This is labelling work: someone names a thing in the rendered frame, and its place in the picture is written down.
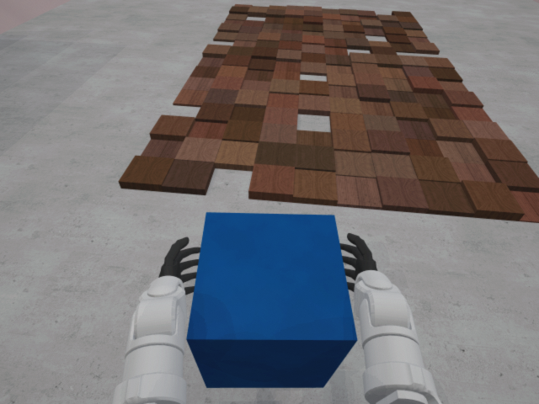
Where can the robot right forearm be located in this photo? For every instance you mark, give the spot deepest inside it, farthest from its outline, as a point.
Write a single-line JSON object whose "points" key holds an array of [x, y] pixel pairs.
{"points": [[395, 372]]}

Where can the carton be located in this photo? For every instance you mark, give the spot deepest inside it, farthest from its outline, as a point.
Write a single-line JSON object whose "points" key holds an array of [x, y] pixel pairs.
{"points": [[271, 306]]}

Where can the robot left forearm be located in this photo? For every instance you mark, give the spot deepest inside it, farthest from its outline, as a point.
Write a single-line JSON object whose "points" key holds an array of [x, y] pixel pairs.
{"points": [[153, 370]]}

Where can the left robot hand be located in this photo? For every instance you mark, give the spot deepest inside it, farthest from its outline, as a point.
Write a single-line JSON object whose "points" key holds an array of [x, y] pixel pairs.
{"points": [[172, 263]]}

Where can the right robot hand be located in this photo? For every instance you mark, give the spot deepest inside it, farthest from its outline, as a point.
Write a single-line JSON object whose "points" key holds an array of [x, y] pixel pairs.
{"points": [[363, 260]]}

